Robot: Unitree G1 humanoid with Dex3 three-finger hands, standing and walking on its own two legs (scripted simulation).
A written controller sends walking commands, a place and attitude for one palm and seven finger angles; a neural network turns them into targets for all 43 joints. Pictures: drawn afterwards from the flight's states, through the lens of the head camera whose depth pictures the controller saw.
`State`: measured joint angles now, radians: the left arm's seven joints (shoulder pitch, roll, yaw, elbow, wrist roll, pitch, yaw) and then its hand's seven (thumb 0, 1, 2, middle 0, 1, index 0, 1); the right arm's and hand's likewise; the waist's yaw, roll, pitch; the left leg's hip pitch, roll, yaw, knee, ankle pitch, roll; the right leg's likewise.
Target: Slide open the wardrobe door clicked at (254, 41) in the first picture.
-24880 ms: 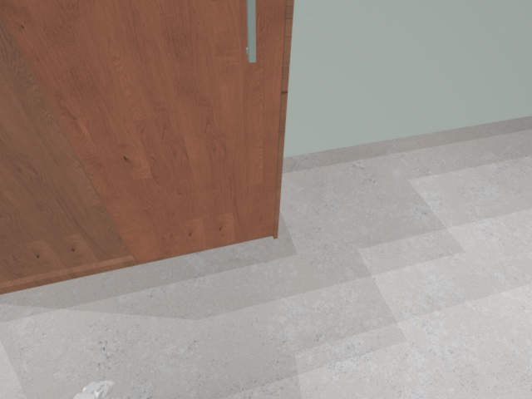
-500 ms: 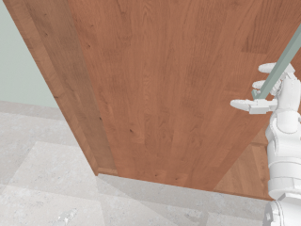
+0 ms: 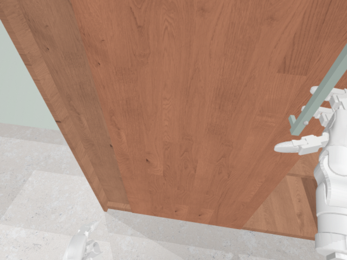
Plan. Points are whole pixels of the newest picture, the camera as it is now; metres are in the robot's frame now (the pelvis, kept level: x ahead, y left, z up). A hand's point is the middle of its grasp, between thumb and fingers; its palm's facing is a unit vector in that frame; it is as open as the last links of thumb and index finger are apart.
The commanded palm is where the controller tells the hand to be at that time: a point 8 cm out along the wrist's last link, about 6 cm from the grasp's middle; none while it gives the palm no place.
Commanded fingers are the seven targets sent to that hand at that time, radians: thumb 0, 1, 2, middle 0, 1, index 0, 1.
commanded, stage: slip the hand off the handle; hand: right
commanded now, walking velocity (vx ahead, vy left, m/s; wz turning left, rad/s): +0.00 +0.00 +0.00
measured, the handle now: (321, 83) +0.42 -0.26 +0.24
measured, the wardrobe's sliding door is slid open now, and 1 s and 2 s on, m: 0.43 0.43 0.43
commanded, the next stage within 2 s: draw the hand back to the body in 1.08 s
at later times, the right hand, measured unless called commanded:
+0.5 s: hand (336, 128) +0.36 -0.31 +0.17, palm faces +0.37 +0.91 -0.18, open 14.7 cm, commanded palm +0.30 -0.34 +0.17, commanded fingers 0.00 0.55 -0.20 0.25 1.15 0.25 1.15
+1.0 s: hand out of the picture +0.26 -0.28 +0.18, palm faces +0.36 +0.92 -0.18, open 14.7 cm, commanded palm +0.21 -0.32 +0.17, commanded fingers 0.00 0.55 -0.20 0.25 1.15 0.25 1.15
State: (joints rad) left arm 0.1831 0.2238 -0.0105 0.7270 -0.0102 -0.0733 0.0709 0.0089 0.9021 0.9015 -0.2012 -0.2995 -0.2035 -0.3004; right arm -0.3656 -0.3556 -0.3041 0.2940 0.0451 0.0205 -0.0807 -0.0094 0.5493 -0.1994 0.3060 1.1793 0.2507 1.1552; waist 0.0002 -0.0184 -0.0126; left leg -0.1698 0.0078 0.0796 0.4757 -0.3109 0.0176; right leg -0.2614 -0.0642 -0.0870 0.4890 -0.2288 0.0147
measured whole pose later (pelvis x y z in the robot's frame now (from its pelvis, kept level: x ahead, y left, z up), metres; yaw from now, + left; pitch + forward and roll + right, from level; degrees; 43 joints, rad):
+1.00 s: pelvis -0.03 -0.01 +0.00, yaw -1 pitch -3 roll +1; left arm 0.15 0.23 -0.05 0.69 -0.04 -0.17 0.11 0.01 0.90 0.90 -0.20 -0.30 -0.20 -0.30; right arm -0.10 -0.36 -0.33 0.04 0.15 -0.02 0.05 -0.01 0.55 -0.20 0.26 1.15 0.26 1.15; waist -0.06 -0.05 0.00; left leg -0.15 0.02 0.10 0.49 -0.28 0.01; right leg -0.26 -0.05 -0.06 0.52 -0.20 0.00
